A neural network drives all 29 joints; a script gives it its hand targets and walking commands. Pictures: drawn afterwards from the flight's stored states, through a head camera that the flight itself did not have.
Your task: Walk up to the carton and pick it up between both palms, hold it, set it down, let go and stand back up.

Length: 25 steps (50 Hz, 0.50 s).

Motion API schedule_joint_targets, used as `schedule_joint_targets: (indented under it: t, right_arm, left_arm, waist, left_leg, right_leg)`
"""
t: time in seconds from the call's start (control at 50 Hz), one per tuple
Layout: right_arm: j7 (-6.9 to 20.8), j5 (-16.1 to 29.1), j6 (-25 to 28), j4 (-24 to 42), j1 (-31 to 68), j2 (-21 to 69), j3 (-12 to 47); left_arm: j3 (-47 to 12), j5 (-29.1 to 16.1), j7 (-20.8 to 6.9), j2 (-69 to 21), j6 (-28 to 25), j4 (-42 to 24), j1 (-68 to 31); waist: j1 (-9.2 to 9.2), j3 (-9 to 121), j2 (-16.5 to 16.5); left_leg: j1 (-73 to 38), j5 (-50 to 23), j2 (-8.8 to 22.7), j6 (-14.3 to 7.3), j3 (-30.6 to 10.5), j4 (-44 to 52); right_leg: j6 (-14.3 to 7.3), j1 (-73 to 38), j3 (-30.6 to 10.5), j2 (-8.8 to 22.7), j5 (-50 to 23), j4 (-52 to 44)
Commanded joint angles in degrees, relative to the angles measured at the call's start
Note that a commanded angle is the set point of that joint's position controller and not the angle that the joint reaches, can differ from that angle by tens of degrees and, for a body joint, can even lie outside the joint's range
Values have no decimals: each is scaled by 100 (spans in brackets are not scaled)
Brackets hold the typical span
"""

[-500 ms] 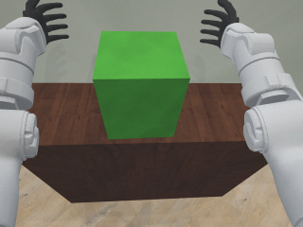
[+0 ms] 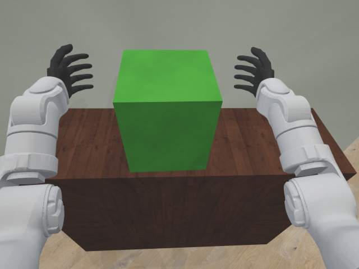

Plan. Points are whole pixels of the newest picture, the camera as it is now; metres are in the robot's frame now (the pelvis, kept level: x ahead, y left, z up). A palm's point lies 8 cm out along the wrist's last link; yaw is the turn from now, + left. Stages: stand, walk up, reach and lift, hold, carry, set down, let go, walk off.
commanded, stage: set down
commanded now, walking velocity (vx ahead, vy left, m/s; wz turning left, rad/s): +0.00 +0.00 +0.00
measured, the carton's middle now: (167, 113) +0.48 +0.03 +0.08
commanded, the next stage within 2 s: let go in 1.50 s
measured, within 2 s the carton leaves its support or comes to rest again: neither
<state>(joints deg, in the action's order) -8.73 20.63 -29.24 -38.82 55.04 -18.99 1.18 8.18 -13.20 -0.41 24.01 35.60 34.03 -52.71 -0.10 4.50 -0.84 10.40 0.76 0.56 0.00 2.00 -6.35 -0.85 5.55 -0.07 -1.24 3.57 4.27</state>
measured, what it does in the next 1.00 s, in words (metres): stands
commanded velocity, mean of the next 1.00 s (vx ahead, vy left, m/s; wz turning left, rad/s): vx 0.00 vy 0.00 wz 0.00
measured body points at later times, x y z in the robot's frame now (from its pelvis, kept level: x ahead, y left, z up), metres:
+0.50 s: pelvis -0.02 +0.00 +0.00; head -0.03 +0.01 +0.45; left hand +0.36 +0.24 +0.15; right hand +0.38 -0.17 +0.15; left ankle +0.02 +0.12 -0.76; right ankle -0.02 -0.11 -0.76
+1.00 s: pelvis -0.01 +0.01 +0.00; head -0.02 +0.02 +0.45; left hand +0.29 +0.24 +0.10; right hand +0.31 -0.18 +0.10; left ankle +0.02 +0.12 -0.76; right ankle -0.02 -0.11 -0.76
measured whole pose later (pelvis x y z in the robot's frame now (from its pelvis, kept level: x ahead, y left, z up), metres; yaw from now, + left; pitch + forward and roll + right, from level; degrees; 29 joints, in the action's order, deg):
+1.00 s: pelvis -0.01 +0.01 +0.00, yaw -1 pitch +0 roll +0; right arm -8.3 15.1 -20.1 -1.1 6.5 -13.6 -0.2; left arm 7.6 -9.4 -0.5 12.9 28.3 -2.7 -7.6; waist 3.4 1.1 -1.7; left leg 6.9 3.3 0.1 -0.8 3.6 -10.5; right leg -0.4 4.2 -1.6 -0.6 7.5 12.0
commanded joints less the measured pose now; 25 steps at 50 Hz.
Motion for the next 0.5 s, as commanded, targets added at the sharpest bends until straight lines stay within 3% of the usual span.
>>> schedule_joint_targets:
  t: [0.0,0.14,0.3,0.38,0.42,0.48]
  right_arm:
    - [-80,-205,110,1077,1810,-596,-295]
    - [-164,-304,151,1441,1461,-449,-428]
    - [-224,-483,175,2052,591,-167,-425]
    - [-203,-545,220,1969,45,-146,-497]
    - [-189,-543,277,2303,-222,-83,-544]
    - [-160,-629,333,2585,-495,-109,-527]
  left_arm:
    - [415,173,-50,762,-110,-1051,-1829]
    - [261,41,65,549,-259,-1315,-1710]
    - [381,186,-6,329,-273,-1634,-826]
    - [275,260,-8,116,-336,-1800,-458]
    - [240,234,24,38,-387,-2190,-235]
    - [275,220,5,-1,-414,-2270,149]
  waist:
    - [64,2686,101]
    - [59,2262,314]
    - [150,1925,70]
    - [133,1559,310]
    - [150,1689,346]
    - [165,1748,110]
  left_leg:
    - [-1793,-2094,-221,121,-102,-513]
    - [-1482,-1028,-177,32,-42,-562]
    - [-1324,-774,-185,-59,-10,-507]
    - [-1325,-408,-129,-5,24,-523]
    - [-1373,-525,-105,-7,25,-571]
    - [-1313,-523,-114,-69,39,-589]
  right_leg:
    - [176,-604,-207,-72,-1937,369]
    - [85,-135,-154,-39,-610,425]
    - [109,-213,-140,-10,-432,497]
    - [24,154,-105,-34,140,462]
    - [-2,225,-80,-39,119,485]
    - [21,91,-98,-12,100,537]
